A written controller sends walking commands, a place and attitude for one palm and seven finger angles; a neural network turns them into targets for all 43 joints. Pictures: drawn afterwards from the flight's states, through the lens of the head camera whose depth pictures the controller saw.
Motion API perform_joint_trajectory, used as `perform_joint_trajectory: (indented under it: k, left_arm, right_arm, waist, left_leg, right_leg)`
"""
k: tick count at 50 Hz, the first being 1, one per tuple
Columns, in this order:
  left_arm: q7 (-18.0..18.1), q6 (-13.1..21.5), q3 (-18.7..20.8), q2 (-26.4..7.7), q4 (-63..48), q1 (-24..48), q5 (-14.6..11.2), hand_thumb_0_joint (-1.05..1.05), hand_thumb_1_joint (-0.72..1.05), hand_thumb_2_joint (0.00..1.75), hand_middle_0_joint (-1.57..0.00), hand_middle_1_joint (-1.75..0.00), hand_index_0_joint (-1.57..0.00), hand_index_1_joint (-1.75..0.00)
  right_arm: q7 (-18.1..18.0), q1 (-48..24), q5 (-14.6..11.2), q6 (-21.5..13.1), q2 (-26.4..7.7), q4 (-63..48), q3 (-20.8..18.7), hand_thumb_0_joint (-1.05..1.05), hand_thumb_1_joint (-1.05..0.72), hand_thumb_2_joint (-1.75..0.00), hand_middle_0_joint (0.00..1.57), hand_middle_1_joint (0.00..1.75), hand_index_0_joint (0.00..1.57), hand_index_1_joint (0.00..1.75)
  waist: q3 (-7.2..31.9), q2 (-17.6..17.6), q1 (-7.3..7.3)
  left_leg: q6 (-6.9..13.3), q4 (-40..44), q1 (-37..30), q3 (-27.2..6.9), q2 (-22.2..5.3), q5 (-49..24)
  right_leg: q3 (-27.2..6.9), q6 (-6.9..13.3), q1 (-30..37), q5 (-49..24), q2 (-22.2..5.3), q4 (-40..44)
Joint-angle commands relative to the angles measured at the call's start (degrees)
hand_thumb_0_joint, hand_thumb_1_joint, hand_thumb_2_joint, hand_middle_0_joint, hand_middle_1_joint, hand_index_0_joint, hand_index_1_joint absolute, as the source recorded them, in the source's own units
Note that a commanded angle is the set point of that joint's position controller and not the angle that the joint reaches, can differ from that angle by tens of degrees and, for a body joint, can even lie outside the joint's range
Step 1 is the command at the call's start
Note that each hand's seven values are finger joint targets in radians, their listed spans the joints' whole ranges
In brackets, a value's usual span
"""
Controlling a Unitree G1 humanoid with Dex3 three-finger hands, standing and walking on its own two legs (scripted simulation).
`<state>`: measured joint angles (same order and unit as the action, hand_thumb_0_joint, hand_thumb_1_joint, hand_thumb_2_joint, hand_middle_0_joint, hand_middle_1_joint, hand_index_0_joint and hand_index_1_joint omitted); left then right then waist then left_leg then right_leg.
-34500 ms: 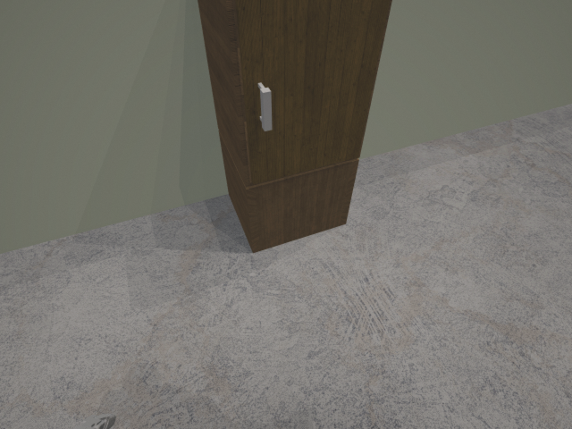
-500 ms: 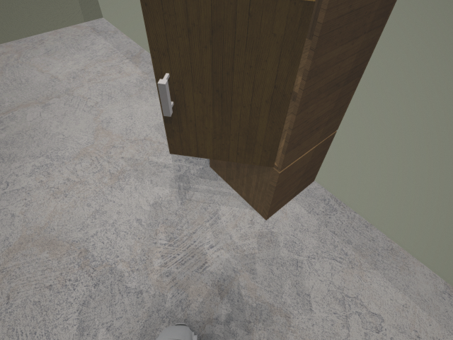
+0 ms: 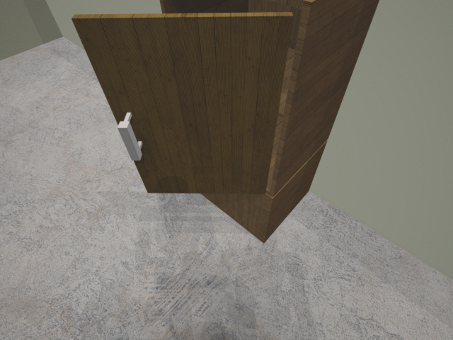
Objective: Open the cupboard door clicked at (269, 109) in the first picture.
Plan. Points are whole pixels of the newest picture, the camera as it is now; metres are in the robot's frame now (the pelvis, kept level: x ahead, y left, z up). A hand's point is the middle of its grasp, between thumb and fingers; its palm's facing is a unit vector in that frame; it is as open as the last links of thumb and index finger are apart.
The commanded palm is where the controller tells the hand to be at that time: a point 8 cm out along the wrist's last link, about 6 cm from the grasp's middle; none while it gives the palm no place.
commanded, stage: come to a stop and stand still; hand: left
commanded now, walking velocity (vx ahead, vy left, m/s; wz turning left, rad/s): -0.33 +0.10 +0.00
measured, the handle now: (132, 136) +0.59 +0.28 -0.03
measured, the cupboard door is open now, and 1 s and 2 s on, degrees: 41 41 41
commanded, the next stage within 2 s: look again from close up in 1.18 s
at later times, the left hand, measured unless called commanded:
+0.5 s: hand out of the picture +0.09 +0.22 -0.17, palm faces +0.03 -0.97 -0.23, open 7.4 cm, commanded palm none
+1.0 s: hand out of the picture +0.04 +0.16 -0.17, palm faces +0.01 -0.98 -0.17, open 7.3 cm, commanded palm none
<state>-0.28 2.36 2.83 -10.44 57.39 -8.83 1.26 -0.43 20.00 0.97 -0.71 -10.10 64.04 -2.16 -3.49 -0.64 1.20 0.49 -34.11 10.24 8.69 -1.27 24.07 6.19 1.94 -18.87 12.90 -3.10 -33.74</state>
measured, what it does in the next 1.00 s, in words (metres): steps on the spot: left foot, then right foot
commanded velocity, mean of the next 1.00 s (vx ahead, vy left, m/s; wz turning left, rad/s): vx -0.07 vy -0.01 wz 0.00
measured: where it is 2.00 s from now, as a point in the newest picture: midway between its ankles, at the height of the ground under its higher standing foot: outside the picture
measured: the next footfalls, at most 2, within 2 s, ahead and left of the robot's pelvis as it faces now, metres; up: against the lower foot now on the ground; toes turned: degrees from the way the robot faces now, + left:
left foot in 0.26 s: +0.11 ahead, +0.13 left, +0.00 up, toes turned +2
right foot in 0.60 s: +0.01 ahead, -0.12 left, +0.00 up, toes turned -4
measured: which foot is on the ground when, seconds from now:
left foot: up 0.00-0.24, down 0.26-1.00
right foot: down 0.00-0.28, up 0.30-0.58, down 0.60-1.00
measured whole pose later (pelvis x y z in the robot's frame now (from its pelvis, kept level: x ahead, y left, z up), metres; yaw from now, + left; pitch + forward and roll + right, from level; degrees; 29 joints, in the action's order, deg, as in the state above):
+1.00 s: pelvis +0.03 -0.01 +0.01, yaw -1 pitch -1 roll +0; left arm 1.4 -0.7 0.7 -8.9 63.7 -14.7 -0.1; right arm -1.5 17.3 0.8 1.4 -8.3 66.8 -1.2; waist -2.8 0.7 1.3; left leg -2.1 -26.0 14.6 1.1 -3.0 10.0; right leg 3.1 1.2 -5.1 18.6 0.4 -25.0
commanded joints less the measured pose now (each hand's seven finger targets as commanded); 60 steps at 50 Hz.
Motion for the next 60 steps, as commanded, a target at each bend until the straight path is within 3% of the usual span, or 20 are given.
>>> perform_joint_trajectory:
  k: [1, 4, 9, 11, 12, 13, 14, 16, 20, 24, 27, 28, 29, 30, 32, 34, 36, 38, 40, 60]
  left_arm:
    - [1.85, 0.6, 0.73, -8.45, 1.52, -9.7, -0.35, 0.0, 0.9, 0.9, -0.2, -0.3, -0.2, -0.3]
    - [2.37, 0.12, 0.34, -7.95, 0.38, -4.77, -0.34, 0.0, 0.9, 0.9, -0.2, -0.3, -0.2, -0.3]
    - [2.98, -1.81, 1.76, -9.45, 0.48, -3.93, -0.47, 0.0, 0.9, 0.9, -0.2, -0.3, -0.2, -0.3]
    - [2.93, -2.56, 1.8, -8.99, -0.03, -2.85, -0.79, 0.0, 0.9, 0.9, -0.2, -0.3, -0.2, -0.3]
    - [2.8, -3.1, 1.61, -7.31, -0.92, -3.89, -1.03, 0.0, 0.9, 0.9, -0.2, -0.3, -0.2, -0.3]
    - [2.96, -3.65, 0.9, -4.78, -1.75, -4.5, -1.1, 0.0, 0.9, 0.9, -0.2, -0.3, -0.2, -0.3]
    - [3.08, -4.2, 0.57, -4.43, -2.4, -3.39, -0.93, 0.0, 0.9, 0.9, -0.2, -0.3, -0.2, -0.3]
    - [2.87, -5.05, 1.01, -4.81, -2.3, -2.2, -0.85, 0.0, 0.9, 0.9, -0.2, -0.3, -0.2, -0.3]
    - [2.14, -4.96, 1.05, -4.22, -2.26, -3.48, -0.77, 0.0, 0.9, 0.9, -0.2, -0.3, -0.2, -0.3]
    - [1.58, -4.72, 0.56, -3.77, -3.08, -3.65, -0.43, 0.0, 0.9, 0.9, -0.2, -0.3, -0.2, -0.3]
    - [1.52, -3.85, 0.47, -4.16, -1.5, -8.51, -0.35, 0.0, 0.9, 0.9, -0.2, -0.3, -0.2, -0.3]
    - [1.75, -3.46, 0.6, -5.81, -1.32, -9.23, -0.09, 0.0, 0.9, 0.9, -0.2, -0.3, -0.2, -0.3]
    - [1.96, -3.06, 0.91, -8.92, -1.59, -8.03, 0.24, 0.0, 0.9, 0.9, -0.2, -0.3, -0.2, -0.3]
    - [1.84, -2.74, 0.62, -10.72, -2.06, -5.3, 0.09, 0.0, 0.9, 0.9, -0.2, -0.3, -0.2, -0.3]
    - [2.02, -1.89, 0.09, -8.96, -1.43, -3.2, -0.09, 0.0, 0.9, 0.9, -0.2, -0.3, -0.2, -0.3]
    - [2.01, -1.63, -0.45, -7.8, -0.45, -3.26, -0.57, 0.0, 0.9, 0.9, -0.2, -0.3, -0.2, -0.3]
    - [2.08, -1.65, -0.67, -6.48, 0.22, -4.12, -0.86, 0.0, 0.9, 0.9, -0.2, -0.3, -0.2, -0.3]
    - [2.14, -2.23, -0.77, -6.12, 0.94, -5.02, -0.87, 0.0, 0.9, 0.9, -0.2, -0.3, -0.2, -0.3]
    - [1.98, -2.43, -0.72, -5.83, 2.15, -5.53, -0.85, 0.0, 0.9, 0.9, -0.2, -0.3, -0.2, -0.3]
    - [2.5, -1.93, -1.19, -2.93, 5.77, -10.67, -1.1, 0.0, 0.9, 0.9, -0.2, -0.3, -0.2, -0.3]
  right_arm:
    - [-0.93, -2.76, -0.48, -0.33, -3.63, -4.33, -0.21, 0.0, -0.9, -0.9, 0.2, 0.3, 0.2, 0.3]
    - [-1.12, -1.1, -1.03, 1.17, -1.29, -2.3, 0.5, 0.0, -0.9, -0.9, 0.2, 0.3, 0.2, 0.3]
    - [-1.12, -0.95, -0.54, 2.4, -2.26, -3.0, -0.55, 0.0, -0.9, -0.9, 0.2, 0.3, 0.2, 0.3]
    - [-1.11, 0.2, -0.32, 2.29, -3.68, -3.08, -1.08, 0.0, -0.9, -0.9, 0.2, 0.3, 0.2, 0.3]
    - [-1.21, -0.26, 0.03, 1.95, -6.3, -3.88, -1.58, 0.0, -0.9, -0.9, 0.2, 0.3, 0.2, 0.3]
    - [-1.45, -0.49, 0.29, 2.0, -9.35, -5.09, -1.99, 0.0, -0.9, -0.9, 0.2, 0.3, 0.2, 0.3]
    - [-1.74, -0.74, 0.4, 1.96, -10.08, -5.55, -2.32, 0.0, -0.9, -0.9, 0.2, 0.3, 0.2, 0.3]
    - [-2.74, -3.79, 0.76, 1.62, -9.36, -6.73, -1.91, 0.0, -0.9, -0.9, 0.2, 0.3, 0.2, 0.3]
    - [-2.8, -7.0, 0.77, 1.51, -9.53, -8.64, -2.14, 0.0, -0.9, -0.9, 0.2, 0.3, 0.2, 0.3]
    - [-2.12, -6.53, 0.72, 1.59, -10.76, -8.25, -2.69, 0.0, -0.9, -0.9, 0.2, 0.3, 0.2, 0.3]
    - [-1.7, -7.53, 0.04, 1.69, -10.82, -8.26, -2.8, 0.0, -0.9, -0.9, 0.2, 0.3, 0.2, 0.3]
    - [-1.49, -7.59, -0.42, 1.7, -9.29, -8.52, -2.66, 0.0, -0.9, -0.9, 0.2, 0.3, 0.2, 0.3]
    - [-1.18, -8.05, -0.76, 1.94, -6.38, -9.24, -2.21, 0.0, -0.9, -0.9, 0.2, 0.3, 0.2, 0.3]
    - [-0.45, -9.05, -0.63, 2.22, -4.43, -9.69, -1.32, 0.0, -0.9, -0.9, 0.2, 0.3, 0.2, 0.3]
    - [-0.52, -9.88, 0.09, 2.5, -4.29, -8.54, -1.15, 0.0, -0.9, -0.9, 0.2, 0.3, 0.2, 0.3]
    - [-0.82, -7.37, -0.1, 2.1, -4.69, -6.21, -0.89, 0.0, -0.9, -0.9, 0.2, 0.3, 0.2, 0.3]
    - [-1.05, -5.56, -0.06, 1.42, -5.24, -4.42, -0.63, 0.0, -0.9, -0.9, 0.2, 0.3, 0.2, 0.3]
    - [-1.01, -5.63, -0.07, 1.59, -5.93, -3.35, -0.63, 0.0, -0.9, -0.9, 0.2, 0.3, 0.2, 0.3]
    - [-1.12, -5.3, 0.03, 1.49, -4.91, -2.17, -0.22, 0.0, -0.9, -0.9, 0.2, 0.3, 0.2, 0.3]
    - [-2.11, -0.31, -0.19, 0.26, -2.73, 1.38, 0.46, 0.0, -0.9, -0.9, 0.2, 0.3, 0.2, 0.3]
  waist:
    - [2.4, 13.98, -3.7]
    - [5.8, 7.98, -1.53]
    - [6.5, 8.85, -1.65]
    - [5.83, 6.11, -0.55]
    - [6.74, -1.96, -1.11]
    - [6.0, -9.22, -1.15]
    - [4.75, -11.17, -0.08]
    - [3.48, -11.91, -0.35]
    - [6.79, -5.06, -0.82]
    - [8.06, -10.53, 0.53]
    - [9.35, -6.18, -1.4]
    - [8.07, -1.62, -1.49]
    - [5.4, 7.71, -0.6]
    - [3.38, 9.09, 0.15]
    - [1.73, 11.96, 0.33]
    - [2.8, 9.78, 0.87]
    - [2.94, 5.59, 0.69]
    - [0.5, 2.29, 0.11]
    - [-2.67, -0.28, -0.26]
    - [-0.65, 1.03, -1.25]
  left_leg:
    - [-1.77, -18.05, 16.47, -7.95, -2.17, 9.18]
    - [-3.0, -12.16, 11.16, -7.06, -1.2, 4.27]
    - [-3.8, 0.71, 7.5, -4.4, 0.72, -6.16]
    - [-2.87, 8.74, 1.53, -5.14, -1.48, -20.27]
    - [0.39, 8.99, -2.92, -11.89, -8.52, -39.49]
    - [5.71, 10.83, -1.48, -18.48, -16.11, -52.14]
    - [9.7, 14.34, 1.5, -20.88, -19.03, -51.7]
    - [12.49, 14.12, 3.99, -21.63, -19.65, -50.72]
    - [11.22, 12.24, -1.45, -17.16, -17.18, -43.84]
    - [9.7, 14.47, -1.54, -17.03, -16.24, -31.5]
    - [6.25, 10.45, 1.07, -14.66, -12.63, -26.05]
    - [3.57, 7.65, 3.74, -12.68, -9.45, -20.22]
    - [-0.02, 3.95, 8.14, -7.97, -4.13, -8.96]
    - [-1.83, 3.23, 5.92, -6.0, -0.8, -3.07]
    - [-1.82, 0.6, 4.55, -7.17, -0.67, -5.04]
    - [-1.71, 3.45, 1.97, -7.77, -0.94, -11.56]
    - [-1.12, 7.29, -1.63, -9.18, -3.32, -21.12]
    - [-1.04, 8.75, -0.35, -10.0, -4.46, -16.77]
    - [-1.01, 9.99, 0.96, -10.12, -4.19, -16.01]
    - [-0.55, 11.09, -0.37, -9.86, -4.83, -22.73]
  right_leg:
    - [-21.94, 11.34, 14.64, -29.53, -20.27, 17.08]
    - [-10.82, 9.07, 14.44, -49.47, -15.19, 11.71]
    - [-7.63, 6.38, 15.12, -43.23, -12.79, 6.91]
    - [-6.34, 3.57, 10.0, -33.31, -10.86, 3.13]
    - [-3.35, 0.22, 4.41, -20.57, -6.52, -0.27]
    - [-0.61, -2.22, 2.14, 1.09, -1.25, -4.74]
    - [-1.71, -2.48, 1.21, 20.08, 2.02, -14.35]
    - [-8.04, -2.34, -2.55, 23.07, 1.49, -26.12]
    - [-7.12, -3.03, -4.54, 18.58, 1.82, -23.57]
    - [-4.55, -2.85, -0.08, 16.88, 1.53, -11.85]
    - [-2.65, -2.42, 9.41, 3.43, 2.42, 6.46]
    - [-6.5, -1.63, 11.56, -0.81, -0.04, 13.23]
    - [-15.86, 1.26, 9.75, -1.86, -8.17, 17.27]
    - [-17.8, 4.25, 3.58, -1.0, -13.13, 19.24]
    - [-15.52, 5.24, 2.31, -11.29, -10.66, 16.21]
    - [-12.44, 3.81, 4.45, -16.2, -8.51, 13.24]
    - [-9.93, 1.28, 4.0, -11.72, -5.33, 11.71]
    - [-10.05, 0.4, 2.51, 2.41, -4.17, 15.24]
    - [-10.32, 0.49, 2.47, 5.61, -3.42, 16.59]
    - [-7.5, 0.06, 9.43, -5.33, -2.97, 15.2]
